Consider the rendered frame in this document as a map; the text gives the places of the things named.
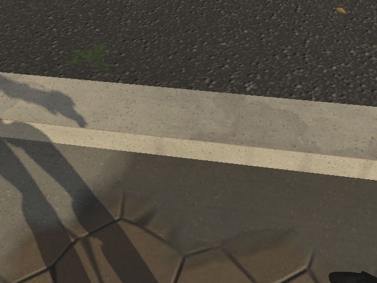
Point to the right robot hand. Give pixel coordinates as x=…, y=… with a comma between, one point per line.
x=352, y=277

